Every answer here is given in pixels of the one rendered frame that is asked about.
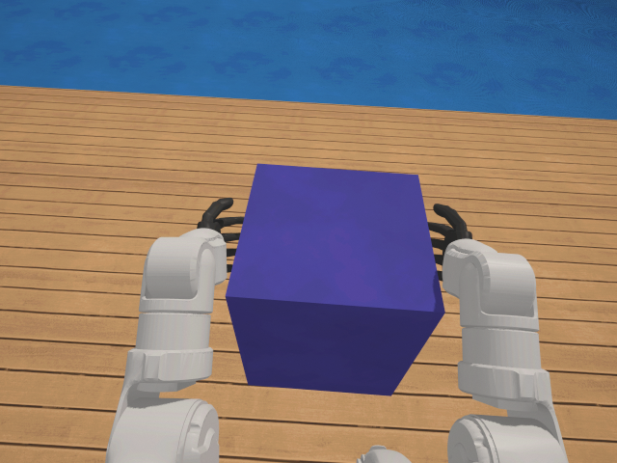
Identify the carton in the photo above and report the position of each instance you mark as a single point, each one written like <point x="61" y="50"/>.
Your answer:
<point x="334" y="285"/>

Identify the robot left upper arm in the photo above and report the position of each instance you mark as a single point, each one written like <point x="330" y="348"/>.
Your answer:
<point x="166" y="430"/>

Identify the right robot forearm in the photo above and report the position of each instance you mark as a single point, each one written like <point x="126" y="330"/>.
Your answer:
<point x="501" y="363"/>

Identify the robot right upper arm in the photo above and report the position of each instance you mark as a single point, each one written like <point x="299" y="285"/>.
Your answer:
<point x="497" y="439"/>

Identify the robot left hand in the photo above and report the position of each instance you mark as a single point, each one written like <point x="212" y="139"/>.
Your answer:
<point x="209" y="221"/>

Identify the robot right hand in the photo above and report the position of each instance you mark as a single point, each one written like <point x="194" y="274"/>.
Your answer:
<point x="458" y="231"/>

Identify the left robot forearm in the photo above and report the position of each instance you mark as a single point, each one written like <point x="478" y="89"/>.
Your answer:
<point x="171" y="351"/>

